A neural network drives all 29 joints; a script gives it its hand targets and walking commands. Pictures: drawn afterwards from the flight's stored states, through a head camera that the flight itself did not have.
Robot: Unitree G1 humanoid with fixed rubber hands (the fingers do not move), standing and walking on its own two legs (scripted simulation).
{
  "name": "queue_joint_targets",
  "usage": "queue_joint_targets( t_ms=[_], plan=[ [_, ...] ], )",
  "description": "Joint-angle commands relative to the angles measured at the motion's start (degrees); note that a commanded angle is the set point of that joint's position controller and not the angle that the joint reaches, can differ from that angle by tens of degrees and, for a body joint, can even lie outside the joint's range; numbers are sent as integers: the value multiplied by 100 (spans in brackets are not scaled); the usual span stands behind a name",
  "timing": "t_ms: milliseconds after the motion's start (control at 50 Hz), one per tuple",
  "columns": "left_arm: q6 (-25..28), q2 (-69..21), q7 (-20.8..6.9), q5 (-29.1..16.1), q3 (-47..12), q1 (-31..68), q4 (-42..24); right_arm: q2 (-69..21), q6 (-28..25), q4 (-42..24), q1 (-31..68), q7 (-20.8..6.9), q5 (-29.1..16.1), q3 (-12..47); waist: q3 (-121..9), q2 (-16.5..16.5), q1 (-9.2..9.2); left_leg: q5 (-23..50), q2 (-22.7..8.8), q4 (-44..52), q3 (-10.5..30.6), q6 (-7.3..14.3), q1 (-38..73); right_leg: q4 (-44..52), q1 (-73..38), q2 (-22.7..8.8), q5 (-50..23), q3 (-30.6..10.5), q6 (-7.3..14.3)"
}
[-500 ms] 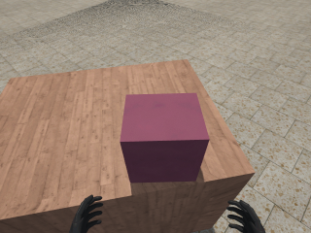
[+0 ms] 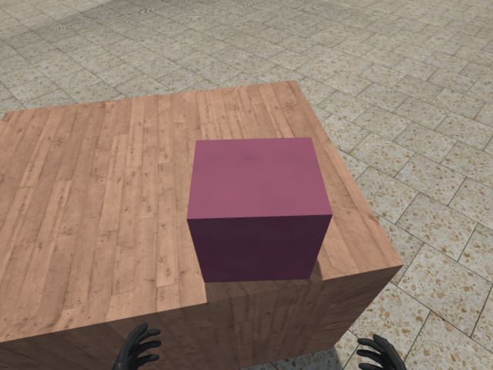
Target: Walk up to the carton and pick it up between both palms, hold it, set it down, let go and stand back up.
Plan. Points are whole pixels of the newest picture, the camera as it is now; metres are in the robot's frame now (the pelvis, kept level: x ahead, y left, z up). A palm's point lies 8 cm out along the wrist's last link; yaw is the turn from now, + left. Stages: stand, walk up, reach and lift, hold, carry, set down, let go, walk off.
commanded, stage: set down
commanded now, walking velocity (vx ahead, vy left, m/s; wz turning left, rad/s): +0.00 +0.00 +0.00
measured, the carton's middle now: (255, 213) +0.41 +0.02 +0.02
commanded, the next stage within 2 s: let go in 1.28 s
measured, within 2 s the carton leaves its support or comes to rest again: neither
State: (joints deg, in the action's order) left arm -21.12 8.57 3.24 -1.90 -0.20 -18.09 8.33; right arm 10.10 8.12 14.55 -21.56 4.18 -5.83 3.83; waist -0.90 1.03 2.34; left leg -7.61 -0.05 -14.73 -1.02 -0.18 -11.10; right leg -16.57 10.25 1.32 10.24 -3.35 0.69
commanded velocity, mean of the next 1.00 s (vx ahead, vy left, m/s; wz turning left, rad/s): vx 0.00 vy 0.00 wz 0.00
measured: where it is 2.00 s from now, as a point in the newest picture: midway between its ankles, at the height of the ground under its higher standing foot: outside the picture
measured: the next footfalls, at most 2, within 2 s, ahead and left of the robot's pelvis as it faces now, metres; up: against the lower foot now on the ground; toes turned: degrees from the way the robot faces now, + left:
none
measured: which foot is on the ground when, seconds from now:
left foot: down 0.00-1.00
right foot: down 0.00-1.00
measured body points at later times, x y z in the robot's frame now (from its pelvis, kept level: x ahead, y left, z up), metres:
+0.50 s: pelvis -0.01 +0.00 +0.00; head +0.04 +0.00 +0.45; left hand +0.15 +0.22 -0.10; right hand +0.15 -0.21 -0.11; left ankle -0.01 +0.12 -0.75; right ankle -0.02 -0.11 -0.75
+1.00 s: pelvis -0.03 +0.00 -0.01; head +0.04 +0.01 +0.44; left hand +0.14 +0.23 -0.13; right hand +0.13 -0.21 -0.14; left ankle -0.01 +0.12 -0.75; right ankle -0.02 -0.11 -0.75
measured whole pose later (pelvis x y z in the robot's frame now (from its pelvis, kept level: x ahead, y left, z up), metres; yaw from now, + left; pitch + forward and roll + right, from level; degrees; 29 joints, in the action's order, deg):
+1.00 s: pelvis -0.03 +0.00 -0.01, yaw +2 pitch +6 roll +0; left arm -32.8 9.8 1.8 0.8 2.4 1.5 33.9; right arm 7.0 15.0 43.7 -2.0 4.3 0.0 -1.7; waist 2.1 0.8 1.0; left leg -8.9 -0.4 -23.5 1.1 -0.6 -20.5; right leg -23.7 18.2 1.8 11.4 -0.9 1.1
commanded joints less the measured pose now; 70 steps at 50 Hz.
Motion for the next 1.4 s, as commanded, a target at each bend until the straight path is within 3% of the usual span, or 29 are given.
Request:
queue_joint_targets(
  t_ms=[0,300,820,1180,1280,1380],
  plan=[
    [-43,323,14,57,161,220,-518,458,-42,-409,107,-7,35,-204,-477,-63,0,1158,79,-40,-43,-163,551,191,69,42,-897,47,-60],
    [-555,328,-50,184,253,822,153,406,282,400,673,-22,200,-273,-603,-77,-53,1272,93,-181,-15,-194,431,67,0,44,-1219,74,-56],
    [-1019,552,-121,277,394,2189,1795,141,592,2099,1940,34,585,-598,-738,-95,-103,425,-7,-554,9,-93,-199,-295,308,-73,-426,224,0],
    [-1497,747,-148,348,372,2884,2655,195,804,3636,2972,44,463,-763,-1172,-165,-139,670,-35,-1152,173,-114,-596,-805,728,-66,-542,294,94],
    [-1696,816,-148,346,359,3091,2709,239,971,3890,3208,50,353,-762,-1442,-180,-127,790,-33,-1298,202,-116,-639,-960,792,-48,-653,310,117],
    [-1700,823,-93,264,216,2543,1925,564,898,3579,2824,-15,369,-809,-1950,-230,-105,1546,22,-1048,277,-214,293,-757,233,124,-1252,327,221]
  ],
)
